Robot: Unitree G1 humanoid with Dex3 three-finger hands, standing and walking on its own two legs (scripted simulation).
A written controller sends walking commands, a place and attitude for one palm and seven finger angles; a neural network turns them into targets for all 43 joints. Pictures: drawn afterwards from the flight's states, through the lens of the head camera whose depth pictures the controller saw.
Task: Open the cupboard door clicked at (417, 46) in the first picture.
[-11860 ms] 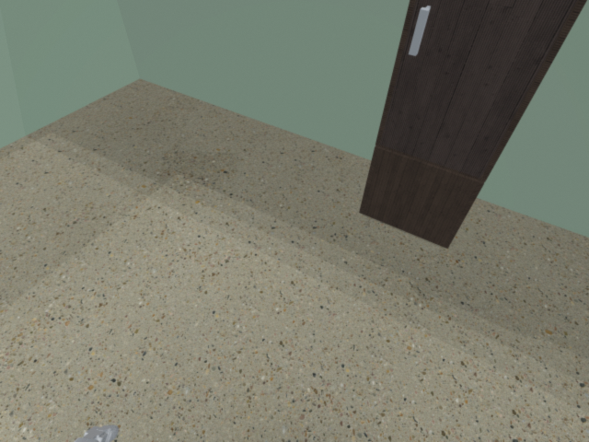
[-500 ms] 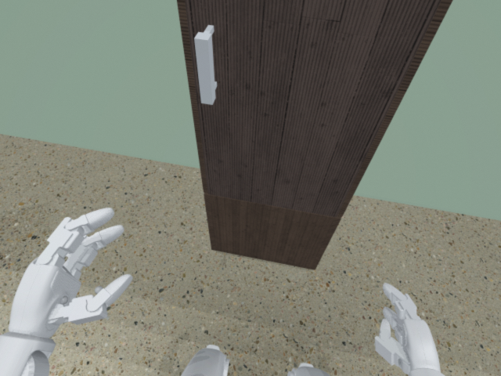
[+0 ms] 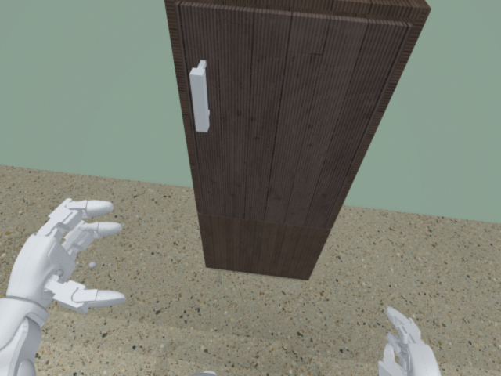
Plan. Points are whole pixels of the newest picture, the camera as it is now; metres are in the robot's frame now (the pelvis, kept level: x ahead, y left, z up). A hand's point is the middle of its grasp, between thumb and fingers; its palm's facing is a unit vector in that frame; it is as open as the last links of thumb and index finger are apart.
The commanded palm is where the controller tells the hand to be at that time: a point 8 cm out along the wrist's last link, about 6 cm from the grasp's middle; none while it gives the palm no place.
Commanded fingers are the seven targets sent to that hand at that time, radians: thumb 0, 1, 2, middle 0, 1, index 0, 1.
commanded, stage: raise the hand with hooked fingers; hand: left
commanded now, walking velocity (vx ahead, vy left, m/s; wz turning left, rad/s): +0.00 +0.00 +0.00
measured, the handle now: (202, 96) +0.58 +0.14 +0.13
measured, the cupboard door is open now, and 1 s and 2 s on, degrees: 0 0 0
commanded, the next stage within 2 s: move the hooked fingers beside the handle in 0.98 s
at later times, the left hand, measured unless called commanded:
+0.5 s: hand (62, 196) +0.30 +0.28 +0.16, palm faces +0.01 -1.00 -0.05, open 14.0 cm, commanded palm +0.27 +0.32 +0.16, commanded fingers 0.00 -0.50 0.30 -0.30 -1.20 -0.30 -1.20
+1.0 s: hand (85, 195) +0.31 +0.25 +0.15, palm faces +0.00 -1.00 -0.03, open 14.0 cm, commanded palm +0.28 +0.30 +0.16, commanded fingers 0.00 -0.50 0.30 -0.30 -1.20 -0.30 -1.20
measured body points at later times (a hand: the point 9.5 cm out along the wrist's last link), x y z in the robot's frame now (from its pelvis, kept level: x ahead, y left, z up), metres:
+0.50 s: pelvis +0.01 +0.00 +0.02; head +0.01 +0.00 +0.47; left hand +0.29 +0.33 +0.16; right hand +0.18 -0.23 -0.05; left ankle +0.02 +0.10 -0.70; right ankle +0.02 -0.13 -0.70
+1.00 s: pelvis +0.01 -0.02 +0.03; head +0.02 -0.03 +0.48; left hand +0.30 +0.30 +0.16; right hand +0.18 -0.26 -0.04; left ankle +0.02 +0.10 -0.70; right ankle +0.02 -0.13 -0.70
